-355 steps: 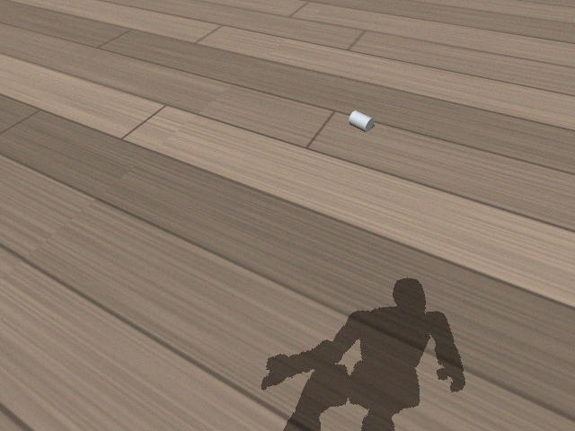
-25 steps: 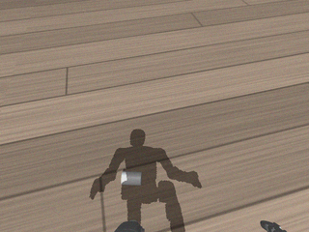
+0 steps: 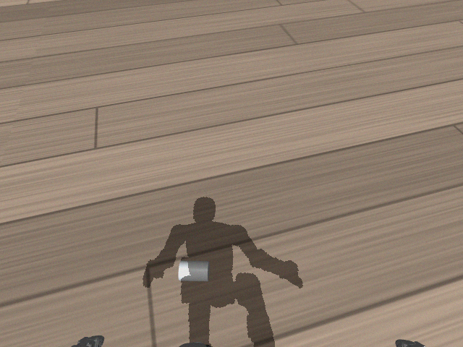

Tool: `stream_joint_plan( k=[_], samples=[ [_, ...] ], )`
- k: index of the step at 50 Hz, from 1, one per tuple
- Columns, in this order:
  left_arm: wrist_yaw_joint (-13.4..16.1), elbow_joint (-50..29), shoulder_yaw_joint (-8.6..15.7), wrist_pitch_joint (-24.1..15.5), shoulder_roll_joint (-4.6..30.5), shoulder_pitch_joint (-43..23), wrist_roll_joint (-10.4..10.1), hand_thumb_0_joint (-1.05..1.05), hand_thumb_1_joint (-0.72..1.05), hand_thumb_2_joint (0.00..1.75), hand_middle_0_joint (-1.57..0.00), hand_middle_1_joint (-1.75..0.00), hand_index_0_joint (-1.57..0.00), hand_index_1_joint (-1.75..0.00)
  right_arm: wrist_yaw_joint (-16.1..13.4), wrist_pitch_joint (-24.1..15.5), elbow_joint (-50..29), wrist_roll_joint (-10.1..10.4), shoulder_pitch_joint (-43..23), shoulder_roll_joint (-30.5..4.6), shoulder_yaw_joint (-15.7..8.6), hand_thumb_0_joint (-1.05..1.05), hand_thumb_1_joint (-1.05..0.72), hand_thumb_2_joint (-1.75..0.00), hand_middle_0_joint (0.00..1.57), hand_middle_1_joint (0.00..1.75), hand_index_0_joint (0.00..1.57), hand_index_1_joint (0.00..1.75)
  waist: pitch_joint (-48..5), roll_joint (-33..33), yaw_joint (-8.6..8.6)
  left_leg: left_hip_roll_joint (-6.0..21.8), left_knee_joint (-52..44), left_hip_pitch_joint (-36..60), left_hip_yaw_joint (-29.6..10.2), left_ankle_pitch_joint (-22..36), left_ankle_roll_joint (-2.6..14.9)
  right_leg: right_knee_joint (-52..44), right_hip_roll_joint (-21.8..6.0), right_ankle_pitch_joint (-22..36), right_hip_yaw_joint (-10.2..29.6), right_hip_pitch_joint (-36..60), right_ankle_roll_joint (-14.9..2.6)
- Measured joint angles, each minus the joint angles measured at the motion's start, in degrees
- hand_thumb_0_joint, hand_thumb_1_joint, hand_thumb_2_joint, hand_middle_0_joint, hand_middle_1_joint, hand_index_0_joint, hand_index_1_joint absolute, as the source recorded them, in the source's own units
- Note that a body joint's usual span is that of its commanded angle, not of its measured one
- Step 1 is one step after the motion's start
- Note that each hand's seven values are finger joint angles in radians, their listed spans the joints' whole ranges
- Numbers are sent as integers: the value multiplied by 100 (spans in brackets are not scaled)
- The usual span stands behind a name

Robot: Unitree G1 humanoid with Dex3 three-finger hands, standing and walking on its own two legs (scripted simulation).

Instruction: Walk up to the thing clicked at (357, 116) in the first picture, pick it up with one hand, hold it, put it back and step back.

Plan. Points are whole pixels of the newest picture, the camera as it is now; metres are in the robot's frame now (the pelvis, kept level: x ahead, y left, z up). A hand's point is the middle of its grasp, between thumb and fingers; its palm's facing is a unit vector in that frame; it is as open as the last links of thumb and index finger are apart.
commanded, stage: walk up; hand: left
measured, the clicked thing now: (194, 270) +0.49 +0.19 -0.73
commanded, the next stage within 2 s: none
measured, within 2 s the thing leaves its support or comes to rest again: neither
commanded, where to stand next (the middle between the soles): +0.13 -0.02 m, yaw +1 degrees
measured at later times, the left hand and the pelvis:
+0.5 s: hand out of the picture +0.13 +0.31 -0.16, palm faces -0.04 -0.94 -0.35, open 7.4 cm; pelvis +0.08 +0.03 +0.00, yaw -1 degrees
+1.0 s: hand (129, 313) +0.20 +0.23 -0.15, palm faces +0.01 -0.93 -0.36, open 7.4 cm; pelvis +0.07 -0.02 -0.02, yaw +2 degrees
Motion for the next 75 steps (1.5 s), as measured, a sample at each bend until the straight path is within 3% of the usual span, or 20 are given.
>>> stream_joint_plan(
  k=[3, 6, 8, 10, 12, 14, 15, 18, 21, 29, 33, 36, 39, 42, 44, 48, 50, 54, 58, 75],
  samples=[
    [-48, 36, 22, -12, -2, 18, 45, 1, 91, 90, -21, -30, -20, -30, 40, -4, 4, -26, 46, 15, -21, 1, -90, -90, 20, 30, 20, 30, -42, 2, -26, -6, -30, 17, -26, -146, 24, -82, 5, -68, -25, 46, -49],
    [-165, -79, 91, -118, -44, 357, 162, 1, 91, 90, -21, -30, -20, -30, 159, 7, -99, -123, 369, -8, -107, 1, -90, -90, 20, 30, 20, 30, -269, 5, 15, -63, 387, -18, -14, -1211, 67, -272, -16, -593, -12, 251, -216],
    [-165, -178, 137, -194, -33, 602, 192, 1, 91, 90, -21, -30, -20, -30, 191, -5, -174, -161, 549, -59, -158, 1, -90, -90, 20, 30, 20, 30, -323, -50, 105, -95, 899, -121, 141, -1181, 55, -593, -98, -190, 51, 442, -263],
    [-150, -226, 182, -227, -4, 796, 205, 1, 90, 90, -21, -30, -20, -31, 219, -47, -267, -170, 675, -150, -210, 1, -90, -90, 20, 30, 20, 30, -292, -40, 151, -54, 1104, -182, 201, -1239, 75, -797, -145, 195, 71, 596, -217],
    [-172, -246, 211, -188, 45, 950, 232, 1, 90, 90, -21, -30, -20, -31, 249, -93, -363, -161, 817, -234, -277, 1, -90, -90, 20, 30, 20, 30, -271, 26, 145, 22, 857, -101, 209, -1228, 117, -767, -148, 60, 14, 709, -95],
    [-189, -281, 222, -101, 152, 1081, 233, 1, 90, 90, -21, -30, -20, -31, 225, -186, -447, -151, 959, -265, -344, 1, -90, -90, 20, 30, 20, 30, -260, -4, 127, 8, 311, 153, 248, -788, 137, -338, -202, -285, -3, 643, -14],
    [-176, -296, 226, -47, 222, 1116, 211, 1, 90, 90, -21, -30, -20, -31, 175, -244, -477, -167, 992, -238, -379, 1, -90, -90, 20, 30, 20, 30, -216, -113, 126, -70, 271, 204, 317, -388, 159, 124, -297, -525, 40, 490, -93],
    [-100, -269, 225, 90, 337, 1129, 132, 1, 91, 90, -21, -30, -20, -30, 78, -343, -609, -180, 1082, -103, -380, 1, -90, -90, 20, 30, 20, 30, -137, -308, 46, -156, 473, 225, 420, -607, 251, 1888, -89, -1065, 472, -311, -253],
    [-98, -326, 230, 94, 430, 1104, 73, 1, 91, 90, -21, -30, -20, -30, -2, -395, -716, -135, 1211, 4, -284, 1, -90, -90, 20, 30, 20, 30, -44, -437, -6, -167, 239, 461, 458, -624, 261, 2656, 28, -901, 589, -950, -280],
    [-61, -593, 239, 269, 409, 626, -23, 1, 91, 90, -20, -30, -20, -30, -195, -244, -899, -66, 1110, 29, -144, 1, -90, -90, 21, 30, 20, 30, 356, -366, -58, -7, 335, 596, 413, -803, 156, 2311, -34, -470, 641, -1610, -105],
    [-50, -754, 210, 276, 303, 386, -46, 1, 91, 90, -21, -30, -20, -30, -197, -39, -1078, -18, 870, -48, -126, 1, -90, -90, 21, 30, 20, 30, 443, -225, -64, 95, 800, 337, 378, -1055, 38, 1551, -71, -308, 327, -1322, -120],
    [-35, -805, 216, 203, 152, 253, 34, 1, 91, 90, -21, -30, -20, -30, -209, 91, -1176, 72, 627, -175, -134, 1, -90, -90, 21, 30, 20, 30, 480, 46, -56, 270, 1492, -4, 277, -1322, -11, 950, 62, 227, 92, -1042, -133],
    [-43, -986, 154, 177, 16, 84, 69, 1, 91, 90, -21, -30, -20, -30, -304, 204, -1218, 149, 339, -185, -153, 1, -90, -90, 21, 30, 20, 30, 616, 82, -33, -182, 2900, -509, -200, -2391, 137, 1160, -3, 100, 112, -1187, -195],
    [-3, -1176, 100, 176, -111, -10, 106, 1, 91, 90, -21, -30, -20, -30, -319, 174, -1261, 185, 275, -199, -142, 1, -90, -90, 20, 30, 20, 30, 582, 104, 37, -521, 3810, -762, -419, -2373, 125, 1024, -48, 227, 143, -1257, -224],
    [30, -1246, 88, 164, -164, -50, 154, 1, 91, 90, -21, -30, -20, -30, -285, 120, -1228, 156, 348, -200, -110, 1, -90, -90, 20, 30, 20, 30, 478, 121, 63, -530, 3627, -654, -383, -2227, 80, 950, -50, 287, 99, -1295, -240],
    [31, -1301, 65, 82, -164, -35, 174, 1, 90, 90, -21, -30, -20, -31, -176, 83, -1005, 27, 612, -161, -56, 1, -90, -90, 20, 30, 20, 30, 210, 91, 56, -355, 1940, 2, -122, -2199, 50, 1001, -85, 254, -112, -1353, -256],
    [20, -1258, 59, 70, -85, -19, 119, 1, 90, 90, -21, -30, -20, -31, -140, 54, -867, -51, 704, -107, -68, 1, -90, -90, 20, 30, 20, 30, 154, -28, 26, -371, 1045, 351, -35, -1520, 124, 1165, -170, 181, -174, -1407, -195],
    [37, -888, 92, 92, 11, 122, 32, 1, 90, 90, -21, -30, -20, -31, -29, 40, -709, -153, 797, -13, -44, 1, -90, -90, 20, 30, 20, 30, 94, -150, -1, -361, 922, 435, -41, -1335, 157, 1154, -58, -401, -39, -1291, -171],
    [10, -525, 111, -4, 81, 286, 25, 1, 91, 90, -21, -30, -20, -30, -15, 25, -615, -71, 740, -5, -6, 1, -90, -90, 21, 30, 20, 30, 105, -114, 36, -259, 871, 517, -70, -1300, 78, 569, 29, 647, -84, -1006, -193],
    [-38, 301, -38, -168, -99, 288, 31, 1, 91, 90, -21, -30, -20, -30, 52, -15, -45, -19, 423, 62, 81, 1, -90, -90, 20, 30, 20, 30, -247, 62, 164, -332, -409, 1027, -108, -642, 120, -656, -50, 1087, -94, -466, -104]
  ],
)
